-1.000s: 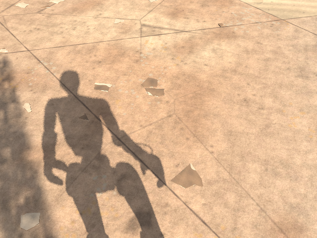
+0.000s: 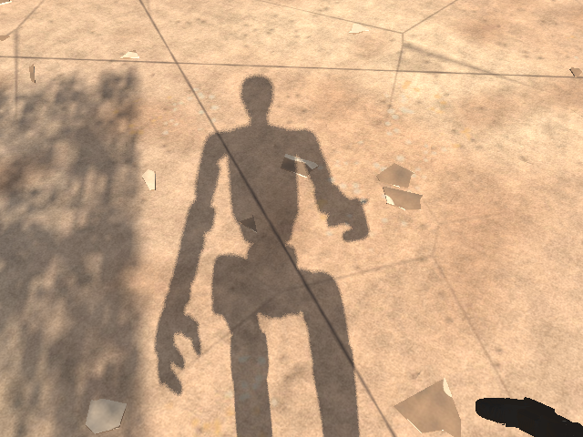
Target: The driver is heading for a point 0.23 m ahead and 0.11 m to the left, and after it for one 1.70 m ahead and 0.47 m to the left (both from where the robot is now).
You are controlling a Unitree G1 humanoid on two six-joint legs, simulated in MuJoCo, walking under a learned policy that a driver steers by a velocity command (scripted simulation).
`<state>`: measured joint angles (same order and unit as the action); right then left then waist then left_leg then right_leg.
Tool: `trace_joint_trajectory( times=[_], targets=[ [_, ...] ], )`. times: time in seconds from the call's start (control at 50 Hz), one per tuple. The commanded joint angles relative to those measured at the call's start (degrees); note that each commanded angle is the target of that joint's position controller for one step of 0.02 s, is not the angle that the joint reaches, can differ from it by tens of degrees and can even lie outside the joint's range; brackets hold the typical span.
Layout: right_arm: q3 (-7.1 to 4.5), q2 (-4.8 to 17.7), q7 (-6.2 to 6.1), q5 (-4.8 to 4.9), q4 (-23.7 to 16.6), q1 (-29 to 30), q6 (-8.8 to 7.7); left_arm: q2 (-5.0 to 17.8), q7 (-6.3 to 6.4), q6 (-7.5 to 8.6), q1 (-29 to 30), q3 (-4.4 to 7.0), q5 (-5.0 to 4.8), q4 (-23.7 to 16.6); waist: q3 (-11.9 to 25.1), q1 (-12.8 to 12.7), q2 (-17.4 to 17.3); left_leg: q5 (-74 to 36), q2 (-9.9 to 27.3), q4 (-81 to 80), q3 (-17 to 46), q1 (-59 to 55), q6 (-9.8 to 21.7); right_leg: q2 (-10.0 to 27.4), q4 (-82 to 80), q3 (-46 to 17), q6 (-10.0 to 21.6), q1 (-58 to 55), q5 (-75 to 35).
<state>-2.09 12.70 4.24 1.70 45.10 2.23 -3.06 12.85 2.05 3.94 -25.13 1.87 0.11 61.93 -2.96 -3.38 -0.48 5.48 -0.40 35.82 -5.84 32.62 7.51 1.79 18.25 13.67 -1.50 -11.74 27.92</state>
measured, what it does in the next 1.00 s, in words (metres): walks ahead, turning left: left foot, then right foot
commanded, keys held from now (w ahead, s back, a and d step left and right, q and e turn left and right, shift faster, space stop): w+q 0.02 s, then q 0.68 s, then no key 0.30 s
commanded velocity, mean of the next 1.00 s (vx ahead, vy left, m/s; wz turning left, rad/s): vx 0.12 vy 0.00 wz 0.50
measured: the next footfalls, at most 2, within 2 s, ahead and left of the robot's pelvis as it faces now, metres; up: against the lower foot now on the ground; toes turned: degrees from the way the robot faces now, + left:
left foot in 0.02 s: +0.19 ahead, +0.08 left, +0.00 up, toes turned +4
right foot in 0.50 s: +0.39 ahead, -0.06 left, +0.00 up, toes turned +25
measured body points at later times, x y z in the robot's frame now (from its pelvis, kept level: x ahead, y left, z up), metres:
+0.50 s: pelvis +0.22 +0.01 +0.02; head +0.25 +0.02 +0.47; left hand +0.34 +0.31 -0.07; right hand +0.39 -0.26 -0.09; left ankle +0.15 +0.08 -0.71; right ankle +0.35 -0.08 -0.71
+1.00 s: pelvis +0.24 +0.04 +0.02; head +0.25 +0.08 +0.47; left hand +0.19 +0.34 -0.10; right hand +0.50 -0.11 -0.07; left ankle +0.19 +0.13 -0.71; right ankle +0.33 -0.08 -0.68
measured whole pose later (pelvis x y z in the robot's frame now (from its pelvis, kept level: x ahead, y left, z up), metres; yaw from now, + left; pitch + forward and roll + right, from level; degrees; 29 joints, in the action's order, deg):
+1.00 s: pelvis +0.24 +0.04 +0.02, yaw +31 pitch +1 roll -1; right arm -2.3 14.8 -0.4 -1.5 38.7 -11.2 2.2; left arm 17.3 1.1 -0.7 -10.0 3.3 0.2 45.4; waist -1.7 -1.3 2.1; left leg 16.6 -0.6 31.2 1.0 15.9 2.0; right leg 3.2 44.2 1.1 -2.4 23.5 26.9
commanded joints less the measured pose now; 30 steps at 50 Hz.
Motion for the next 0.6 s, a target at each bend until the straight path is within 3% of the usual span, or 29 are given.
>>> trace_joint_trajectory(
  times=[0.02, 0.04, 0.06, 0.08, 0.1, 0.12, 0.16, 0.22, 0.26, 0.32, 0.38, 0.44, 0.48, 0.5, 0.52, 0.54, 0.56, 0.58, 0.6],
  targets=[
    [-6.15, 13.8, -1.18, 0.27, 1.8, -22.5, 0.87, 12.4, 0.49, 0.04, 3.9, 2.18, 0.21, -5.5, 11.5, 16.1, 4.1, 3.6, -0.9, -3.1, 6.9, -37.8, 5.7, 10.5, 36.1, -2.0, 3.6, 22.4, -62.3],
    [-6.53, 18.6, -2.08, -0.48, 1.0, -21.7, 0.92, 2.6, -1.02, 1.60, -2.2, -0.38, 1.25, -8.4, 17.6, 7.9, -12.7, 7.7, 16.6, -8.0, 40.5, -55.8, 17.1, -2.5, 61.0, -5.7, 0.0, 47.0, -0.2],
    [-5.54, 15.6, -2.34, -1.36, 0.2, -22.4, 0.37, 6.4, -1.91, 4.39, 3.7, 0.23, -0.86, -10.3, 23.6, 10.8, -8.4, 5.4, 20.6, -18.0, 54.5, -56.0, 19.3, -4.8, 69.3, -19.3, 0.9, 51.8, 5.7],
    [-4.78, 13.0, -2.46, -1.89, -0.2, -18.6, -0.58, 9.2, -1.95, 5.43, 9.4, 1.17, -2.72, -12.7, 14.8, 10.0, -5.9, -4.5, 18.6, -18.6, 44.4, -48.9, 15.8, -1.6, 68.1, -20.3, 2.2, 55.6, 0.9],
    [-4.26, 11.0, -2.17, -1.34, -1.2, -13.8, -1.35, 9.5, -1.36, 5.62, 10.0, 1.32, -2.28, -13.1, 9.6, 6.8, 0.3, -14.9, 15.7, -18.4, 35.3, -38.8, 13.4, 1.0, 63.4, -19.8, 2.3, 52.9, -3.7],
    [-3.85, 9.6, -1.94, -1.08, -2.3, -10.0, -1.56, 10.2, -0.58, 4.97, 9.4, 2.10, -1.16, -12.4, 6.8, 4.1, 3.5, -21.6, 13.1, -18.6, 28.6, -30.4, 11.5, 2.6, 59.5, -18.9, 1.6, 49.2, -5.0],
    [-3.49, 9.1, -2.16, -1.71, -3.1, -8.5, -1.49, 10.2, -0.20, 2.82, 7.6, 2.84, -0.19, -13.4, 5.7, 1.3, 2.3, -27.4, 10.5, -19.6, 23.1, -20.5, 10.4, 4.1, 53.9, -19.0, 0.4, 42.4, -6.1],
    [-4.06, 11.6, -3.27, -1.83, -2.8, -10.5, -1.21, 7.7, 0.60, 0.95, 10.3, 2.55, 1.17, -16.3, 5.9, 0.7, -0.2, -36.0, 7.4, -18.8, 18.3, -14.7, 9.8, 2.2, 42.9, -16.9, -2.1, 40.9, -10.9],
    [-4.44, 12.7, -4.23, -1.30, -2.8, -11.9, -0.13, 7.1, 0.92, 0.29, 13.7, 2.24, 1.32, -18.0, 7.5, 1.7, -2.2, -36.0, 5.8, -17.0, 17.5, -15.3, 8.1, 0.5, 35.2, -16.5, -3.1, 41.4, -15.9],
    [-4.62, 12.9, -5.59, -0.20, -2.9, -13.9, 1.88, 7.1, 0.50, -0.31, 19.4, 1.86, 0.58, -20.2, 9.7, 4.0, -3.9, -28.2, 5.0, -15.0, 19.6, -17.9, 4.2, -1.4, 25.7, -17.5, -3.5, 40.7, -23.4],
    [-4.63, 12.9, -6.56, -0.38, -3.1, -15.3, 3.29, 7.9, -0.23, -0.48, 24.1, 1.73, 0.19, -22.2, 9.2, 5.5, -5.0, -20.0, 5.8, -13.0, 24.6, -21.6, 2.9, -2.6, 19.9, -19.3, -3.5, 42.2, -23.3],
    [-4.49, 12.5, -6.95, -0.69, -4.1, -14.9, 3.96, 9.7, -0.81, 0.26, 24.7, 2.19, 0.23, -22.9, 8.4, 5.1, -6.4, -15.8, 6.7, -9.7, 30.7, -25.0, 3.1, -3.6, 14.4, -21.0, -2.4, 41.2, -18.4],
    [-4.12, 11.9, -7.10, -0.50, -5.5, -12.7, 4.12, 10.5, -0.98, 1.14, 21.1, 2.69, 0.20, -22.2, 8.4, 2.5, -7.8, -13.7, 4.8, -6.2, 32.7, -24.9, 1.5, -3.3, 5.9, -20.4, -0.4, 34.4, -22.2],
    [-3.51, 10.4, -7.05, -0.84, -6.5, -12.5, 4.09, 12.0, -0.77, 1.53, 18.4, 3.08, 0.73, -21.8, 10.4, 1.6, -6.1, -9.0, 2.4, -1.5, 31.3, -21.3, -0.7, 1.3, 2.2, -22.3, 1.8, 25.4, -31.7],
    [-2.54, 7.2, -6.92, -1.83, -7.2, -15.2, 3.82, 15.5, -0.08, 1.12, 16.3, 3.71, 1.62, -22.2, 14.9, 2.9, 4.4, 10.5, -3.6, 11.4, 23.5, -13.4, -3.9, 13.2, 4.1, -32.1, 7.1, 13.2, -51.2],
    [-2.90, 8.5, -6.88, -0.74, -7.9, -20.9, 3.80, 15.1, -0.23, -0.04, 14.3, 3.77, 2.86, -21.0, 18.0, 5.9, 19.0, 37.4, -10.0, 21.1, 17.4, -1.2, -7.0, 22.9, 3.5, -47.9, 17.6, 5.4, -58.0],
    [-4.17, 14.1, -6.63, -1.24, -5.7, -23.9, 3.85, 11.2, -0.41, -0.46, 15.8, 3.02, 1.14, -22.6, 16.6, 5.5, 12.9, 34.9, -5.3, 30.7, 17.7, 1.5, -9.3, 23.5, 3.8, -47.2, 18.5, 6.9, -52.2],
    [-5.05, 15.9, -6.59, -0.62, -5.2, -20.9, 4.50, 8.8, -0.27, -0.84, 17.3, 2.45, 0.81, -23.6, 13.1, 4.4, 8.0, 30.2, -4.0, 35.0, 16.2, 2.5, -10.9, 19.5, 4.5, -38.9, 16.1, 10.5, -48.9],
    [-5.13, 14.9, -6.90, -0.39, -4.9, -19.6, 5.46, 8.5, -0.23, -1.38, 19.1, 2.27, 0.86, -24.1, 10.8, 4.7, 4.8, 26.8, -2.9, 36.5, 14.8, 2.6, -12.0, 16.1, 3.9, -33.6, 14.2, 14.2, -44.3]
  ],
)
Keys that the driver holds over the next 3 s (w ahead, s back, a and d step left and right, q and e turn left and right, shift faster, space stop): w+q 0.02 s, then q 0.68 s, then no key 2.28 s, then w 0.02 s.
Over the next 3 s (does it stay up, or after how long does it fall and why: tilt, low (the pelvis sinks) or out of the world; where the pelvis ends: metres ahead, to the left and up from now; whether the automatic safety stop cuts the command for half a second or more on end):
stays up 0.24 0.03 0.03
